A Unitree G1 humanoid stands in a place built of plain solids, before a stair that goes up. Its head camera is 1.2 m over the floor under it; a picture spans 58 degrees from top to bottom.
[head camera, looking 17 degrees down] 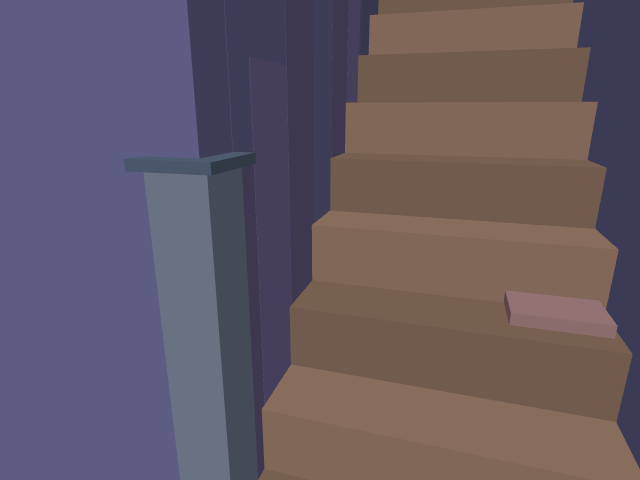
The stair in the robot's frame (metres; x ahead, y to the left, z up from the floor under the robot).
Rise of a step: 0.20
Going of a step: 0.23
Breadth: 0.92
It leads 17 degrees to the right of straight ahead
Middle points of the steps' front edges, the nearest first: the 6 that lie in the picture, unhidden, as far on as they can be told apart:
0.87 -0.28 0.41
1.09 -0.34 0.61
1.30 -0.41 0.82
1.52 -0.48 1.02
1.74 -0.54 1.22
1.96 -0.61 1.43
